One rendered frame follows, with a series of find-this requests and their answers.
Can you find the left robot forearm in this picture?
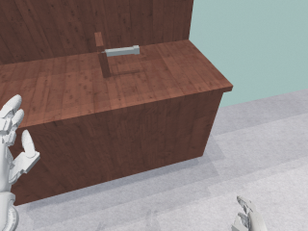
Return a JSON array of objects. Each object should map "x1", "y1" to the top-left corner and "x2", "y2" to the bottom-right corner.
[{"x1": 0, "y1": 192, "x2": 19, "y2": 231}]

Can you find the right robot hand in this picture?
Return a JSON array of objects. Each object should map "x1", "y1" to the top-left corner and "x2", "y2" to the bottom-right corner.
[{"x1": 231, "y1": 195, "x2": 269, "y2": 231}]

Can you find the left robot hand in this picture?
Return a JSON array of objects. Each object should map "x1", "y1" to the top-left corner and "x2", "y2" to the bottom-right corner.
[{"x1": 0, "y1": 94, "x2": 40, "y2": 193}]

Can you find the tap lever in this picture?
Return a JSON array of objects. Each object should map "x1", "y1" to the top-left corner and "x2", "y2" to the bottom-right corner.
[{"x1": 101, "y1": 45, "x2": 140, "y2": 57}]

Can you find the counter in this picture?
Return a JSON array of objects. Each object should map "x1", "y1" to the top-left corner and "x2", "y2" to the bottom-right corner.
[{"x1": 0, "y1": 0, "x2": 234, "y2": 206}]

